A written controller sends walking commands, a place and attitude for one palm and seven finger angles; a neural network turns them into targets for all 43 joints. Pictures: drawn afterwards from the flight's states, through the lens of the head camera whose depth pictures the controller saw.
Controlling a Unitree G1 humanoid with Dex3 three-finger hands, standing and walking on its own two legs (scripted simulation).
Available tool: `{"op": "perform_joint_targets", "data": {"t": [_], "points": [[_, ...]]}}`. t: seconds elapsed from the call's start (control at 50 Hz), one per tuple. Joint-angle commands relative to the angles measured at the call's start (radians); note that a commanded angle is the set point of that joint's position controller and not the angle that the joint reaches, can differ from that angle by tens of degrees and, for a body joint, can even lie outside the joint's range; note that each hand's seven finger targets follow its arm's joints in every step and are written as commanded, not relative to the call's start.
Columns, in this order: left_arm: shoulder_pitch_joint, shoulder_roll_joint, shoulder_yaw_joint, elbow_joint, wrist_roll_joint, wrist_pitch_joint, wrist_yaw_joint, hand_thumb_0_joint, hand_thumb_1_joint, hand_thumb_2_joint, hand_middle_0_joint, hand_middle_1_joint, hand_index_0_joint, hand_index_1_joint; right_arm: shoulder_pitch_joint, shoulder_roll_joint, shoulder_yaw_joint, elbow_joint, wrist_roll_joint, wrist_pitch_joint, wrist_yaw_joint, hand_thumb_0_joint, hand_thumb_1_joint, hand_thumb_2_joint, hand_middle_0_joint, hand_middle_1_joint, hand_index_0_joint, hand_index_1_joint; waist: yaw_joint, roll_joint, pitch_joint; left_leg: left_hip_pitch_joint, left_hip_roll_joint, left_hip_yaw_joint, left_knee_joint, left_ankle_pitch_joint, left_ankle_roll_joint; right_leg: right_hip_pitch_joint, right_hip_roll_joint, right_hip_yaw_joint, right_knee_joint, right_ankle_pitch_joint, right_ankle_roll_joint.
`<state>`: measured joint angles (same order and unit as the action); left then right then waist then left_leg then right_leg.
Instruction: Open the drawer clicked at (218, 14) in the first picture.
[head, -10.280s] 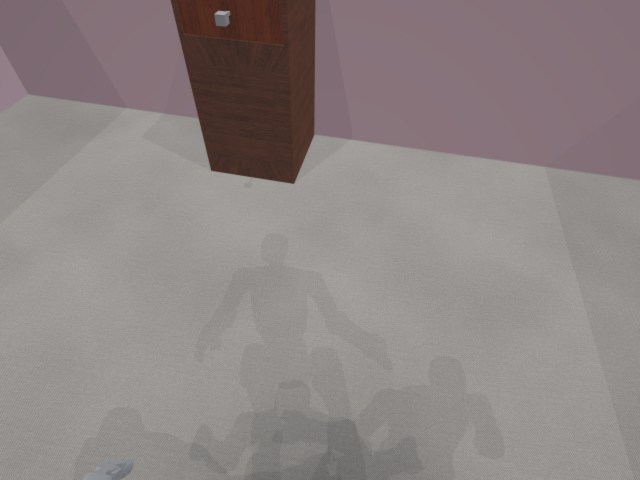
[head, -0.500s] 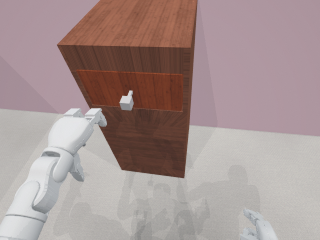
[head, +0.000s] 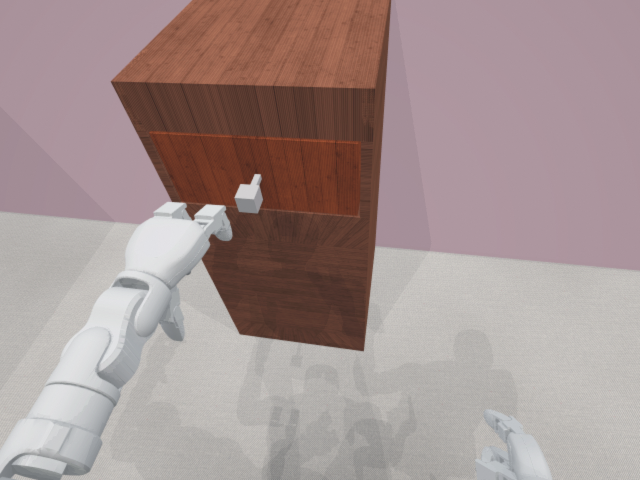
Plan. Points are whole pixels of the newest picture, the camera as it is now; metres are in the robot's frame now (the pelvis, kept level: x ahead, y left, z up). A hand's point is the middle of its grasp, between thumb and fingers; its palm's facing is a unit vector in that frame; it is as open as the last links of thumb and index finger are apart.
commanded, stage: move the hooked fingers above the handle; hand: left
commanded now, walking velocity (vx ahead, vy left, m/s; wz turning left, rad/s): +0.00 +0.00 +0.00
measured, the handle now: (252, 191) +0.59 +0.21 -0.02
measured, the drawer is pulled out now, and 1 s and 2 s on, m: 0.00 0.00 0.00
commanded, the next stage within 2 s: none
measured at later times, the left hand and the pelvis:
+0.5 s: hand (210, 224) +0.43 +0.22 +0.06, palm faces -0.01 -0.04 -1.00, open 13.8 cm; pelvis +0.01 +0.01 -0.01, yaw -1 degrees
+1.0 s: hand (220, 190) +0.50 +0.23 +0.06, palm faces +0.05 +0.00 -1.00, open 13.8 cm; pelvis +0.01 +0.02 -0.02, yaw -2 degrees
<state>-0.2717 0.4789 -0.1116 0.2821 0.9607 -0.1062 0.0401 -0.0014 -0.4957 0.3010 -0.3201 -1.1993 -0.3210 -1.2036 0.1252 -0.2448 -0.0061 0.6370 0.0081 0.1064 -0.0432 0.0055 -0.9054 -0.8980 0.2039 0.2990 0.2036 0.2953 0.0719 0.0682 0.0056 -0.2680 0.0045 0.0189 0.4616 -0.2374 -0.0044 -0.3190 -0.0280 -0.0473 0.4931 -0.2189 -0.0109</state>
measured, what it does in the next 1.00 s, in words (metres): stands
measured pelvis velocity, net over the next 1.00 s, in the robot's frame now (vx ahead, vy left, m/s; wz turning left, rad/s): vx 0.01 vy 0.02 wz -0.03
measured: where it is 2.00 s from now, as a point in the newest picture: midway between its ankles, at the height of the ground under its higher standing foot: outside the picture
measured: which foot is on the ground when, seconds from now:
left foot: down 0.00-1.00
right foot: down 0.00-1.00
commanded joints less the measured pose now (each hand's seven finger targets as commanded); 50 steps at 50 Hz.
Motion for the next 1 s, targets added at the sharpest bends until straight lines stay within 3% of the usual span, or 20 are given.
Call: {"op": "perform_joint_targets", "data": {"t": [0.0, 0.06, 0.12, 0.2, 0.26, 0.34, 0.38, 0.4, 0.46, 0.5, 0.58, 0.6, 0.66, 0.7, 0.78, 0.8, 0.86, 0.9, 0.92, 0.98], "points": [[-0.446, 0.295, 0.226, -0.144, -0.01, -0.044, 0.08, 0.0, -0.5, 0.3, -0.3, -1.2, -0.3, -1.2, -0.023, -0.107, -0.051, -0.11, -0.004, -0.049, -0.02, 0.0, -0.9, -0.9, 0.2, 0.3, 0.2, 0.3, -0.013, -0.024, -0.329, 0.033, -0.052, 0.016, -0.033, 0.166, 0.033, 0.171, 0.03, 0.031, -0.053, 0.117, -0.02], [-0.455, 0.249, 0.193, -0.058, -0.01, -0.036, 0.092, 0.0, -0.5, 0.3, -0.3, -1.2, -0.3, -1.2, -0.006, -0.109, -0.057, -0.101, 0.001, -0.047, -0.016, 0.0, -0.9, -0.9, 0.2, 0.3, 0.2, 0.3, -0.02, -0.038, -0.303, 0.002, -0.049, 0.025, -0.025, 0.183, 0.031, 0.147, 0.029, 0.025, -0.04, 0.151, -0.021], [-0.42, 0.257, 0.2, 0.023, 0.001, -0.006, 0.088, 0.0, -0.5, 0.3, -0.3, -1.2, -0.3, -1.2, 0.009, -0.122, -0.061, -0.107, 0.004, -0.038, -0.007, 0.0, -0.9, -0.9, 0.2, 0.3, 0.2, 0.3, -0.011, -0.087, -0.313, -0.031, -0.045, 0.031, -0.022, 0.2, 0.032, 0.165, 0.028, 0.023, -0.028, 0.176, -0.021], [-0.469, 0.19, 0.121, 0.038, 0.006, 0.006, 0.06, 0.0, -0.5, 0.3, -0.3, -1.2, -0.3, -1.2, 0.033, -0.134, -0.074, -0.115, 0.005, -0.029, 0.0, 0.0, -0.9, -0.9, 0.2, 0.3, 0.2, 0.3, -0.038, -0.106, -0.332, -0.024, -0.042, 0.032, -0.007, 0.213, 0.037, 0.136, 0.033, 0.02, -0.017, 0.193, -0.022], [-0.545, 0.208, 0.116, 0.014, 0.006, -0.023, 0.052, 0.0, -0.5, 0.3, -0.3, -1.2, -0.3, -1.2, 0.062, -0.139, -0.082, -0.114, 0.004, -0.025, -0.004, 0.0, -0.9, -0.9, 0.2, 0.3, 0.2, 0.3, -0.05, -0.091, -0.368, -0.005, -0.042, 0.027, 0.011, 0.223, 0.044, 0.12, 0.033, 0.026, -0.003, 0.207, -0.021], [-0.641, 0.304, 0.205, 0.055, 0.014, -0.076, 0.088, 0.0, -0.5, 0.3, -0.3, -1.2, -0.3, -1.2, 0.109, -0.141, -0.088, -0.088, -0.001, -0.024, -0.015, 0.0, -0.9, -0.9, 0.2, 0.3, 0.2, 0.3, -0.059, -0.088, -0.384, -0.027, -0.044, 0.016, 0.033, 0.223, 0.047, 0.106, 0.035, 0.029, 0.017, 0.205, -0.021], [-0.681, 0.307, 0.216, 0.065, 0.023, -0.096, 0.121, 0.0, -0.5, 0.3, -0.3, -1.2, -0.3, -1.2, 0.126, -0.135, -0.092, -0.076, -0.002, -0.026, -0.015, 0.0, -0.9, -0.9, 0.2, 0.3, 0.2, 0.3, -0.057, -0.037, -0.408, -0.021, -0.045, 0.014, 0.045, 0.259, 0.041, 0.09, 0.038, 0.025, 0.035, 0.225, -0.027], [-0.691, 0.334, 0.244, 0.088, 0.03, -0.098, 0.14, 0.0, -0.5, 0.3, -0.3, -1.2, -0.3, -1.2, 0.132, -0.137, -0.095, -0.071, -0.005, -0.026, -0.014, 0.0, -0.9, -0.9, 0.2, 0.3, 0.2, 0.3, -0.056, -0.034, -0.412, -0.029, -0.045, 0.013, 0.051, 0.27, 0.04, 0.087, 0.042, 0.022, 0.041, 0.222, -0.03], [-0.701, 0.327, 0.242, 0.171, 0.047, -0.079, 0.182, 0.0, -0.5, 0.3, -0.3, -1.2, -0.3, -1.2, 0.149, -0.136, -0.097, -0.053, -0.005, -0.025, -0.006, 0.0, -0.9, -0.9, 0.2, 0.3, 0.2, 0.3, -0.059, -0.01, -0.418, -0.051, -0.044, 0.018, 0.064, 0.292, 0.033, 0.064, 0.046, 0.016, 0.061, 0.245, -0.033], [-0.691, 0.323, 0.242, 0.233, 0.056, -0.05, 0.192, 0.0, -0.5, 0.3, -0.3, -1.2, -0.3, -1.2, 0.158, -0.141, -0.101, -0.05, -0.007, -0.022, 0.001, 0.0, -0.9, -0.9, 0.2, 0.3, 0.2, 0.3, -0.058, -0.027, -0.443, -0.065, -0.042, 0.022, 0.072, 0.314, 0.033, 0.077, 0.048, 0.016, 0.068, 0.268, -0.033], [-0.692, 0.254, 0.15, 0.334, 0.06, 0.009, 0.154, 0.0, -0.5, 0.3, -0.3, -1.2, -0.3, -1.2, 0.176, -0.156, -0.103, -0.053, 0.0, -0.01, 0.01, 0.0, -0.9, -0.9, 0.2, 0.3, 0.2, 0.3, -0.084, -0.08, -0.428, -0.071, -0.03, 0.032, 0.077, 0.306, 0.037, 0.053, 0.048, 0.014, 0.066, 0.283, -0.027], [-0.694, 0.235, 0.132, 0.349, 0.057, 0.013, 0.136, 0.0, -0.5, 0.3, -0.3, -1.2, -0.3, -1.2, 0.179, -0.159, -0.105, -0.06, 0.002, -0.007, 0.01, 0.0, -0.9, -0.9, 0.2, 0.3, 0.2, 0.3, -0.094, -0.104, -0.43, -0.075, -0.031, 0.029, 0.082, 0.309, 0.042, 0.055, 0.05, 0.016, 0.062, 0.284, -0.027], [-0.798, 0.193, 0.067, 0.309, 0.049, -0.015, 0.09, 0.0, -0.5, 0.3, -0.3, -1.2, -0.3, -1.2, 0.198, -0.163, -0.108, -0.063, 0.001, 0.002, 0.005, 0.0, -0.9, -0.9, 0.2, 0.3, 0.2, 0.3, -0.123, -0.088, -0.427, -0.038, -0.028, 0.018, 0.09, 0.287, 0.047, 0.005, 0.05, 0.018, 0.055, 0.25, -0.023], [-0.865, 0.222, 0.088, 0.272, 0.042, -0.061, 0.081, 0.0, -0.5, 0.3, -0.3, -1.2, -0.3, -1.2, 0.212, -0.16, -0.111, -0.062, -0.005, 0.002, -0.003, 0.0, -0.9, -0.9, 0.2, 0.3, 0.2, 0.3, -0.136, -0.096, -0.435, -0.029, -0.029, 0.008, 0.104, 0.295, 0.052, -0.003, 0.051, 0.022, 0.058, 0.245, -0.024], [-0.945, 0.267, 0.143, 0.245, 0.054, -0.135, 0.128, 0.0, -0.5, 0.3, -0.3, -1.2, -0.3, -1.2, 0.242, -0.149, -0.114, -0.045, -0.015, 0.002, -0.005, 0.0, -0.9, -0.9, 0.2, 0.3, 0.2, 0.3, -0.129, -0.002, -0.485, 0.008, -0.028, -0.011, 0.139, 0.369, 0.041, -0.059, 0.056, 0.019, 0.098, 0.249, -0.031], [-0.949, 0.326, 0.199, 0.278, 0.06, -0.138, 0.153, 0.0, -0.5, 0.3, -0.3, -1.2, -0.3, -1.2, 0.251, -0.153, -0.112, -0.038, -0.018, 0.002, -0.003, 0.0, -0.9, -0.9, 0.2, 0.3, 0.2, 0.3, -0.119, -0.013, -0.479, -0.03, -0.031, -0.011, 0.143, 0.366, 0.039, -0.051, 0.057, 0.016, 0.106, 0.249, -0.033], [-0.923, 0.376, 0.258, 0.42, 0.089, -0.088, 0.232, 0.0, -0.5, 0.3, -0.3, -1.2, -0.3, -1.2, 0.256, -0.15, -0.102, -0.025, -0.017, 0.002, 0.004, 0.0, -0.9, -0.9, 0.2, 0.3, 0.2, 0.3, -0.111, -0.03, -0.428, -0.14, -0.036, -0.003, 0.148, 0.307, 0.034, -0.071, 0.06, 0.009, 0.127, 0.231, -0.034], [-0.945, 0.392, 0.258, 0.481, 0.112, -0.034, 0.268, 0.0, -0.5, 0.3, -0.3, -1.2, -0.3, -1.2, 0.25, -0.154, -0.097, -0.026, -0.022, -0.001, 0.009, 0.0, -0.9, -0.9, 0.2, 0.3, 0.2, 0.3, -0.112, -0.041, -0.452, -0.18, -0.041, 0.011, 0.151, 0.281, 0.034, -0.051, 0.059, 0.011, 0.132, 0.23, -0.032], [-0.96, 0.398, 0.241, 0.5, 0.128, -0.006, 0.279, 0.0, -0.5, 0.3, -0.3, -1.2, -0.3, -1.2, 0.251, -0.157, -0.095, -0.029, -0.021, 0.0, 0.013, 0.0, -0.9, -0.9, 0.2, 0.3, 0.2, 0.3, -0.112, -0.011, -0.481, -0.186, -0.041, 0.018, 0.154, 0.28, 0.033, -0.046, 0.057, 0.014, 0.139, 0.238, -0.031], [-1.009, 0.316, 0.149, 0.582, 0.144, 0.068, 0.255, 0.0, -0.5, 0.3, -0.3, -1.2, -0.3, -1.2, 0.289, -0.165, -0.105, -0.022, -0.021, -0.001, 0.02, 0.0, -0.9, -0.9, 0.2, 0.3, 0.2, 0.3, -0.147, 0.001, -0.53, -0.143, -0.027, 0.024, 0.163, 0.313, 0.032, -0.067, 0.061, 0.011, 0.137, 0.26, -0.028]]}}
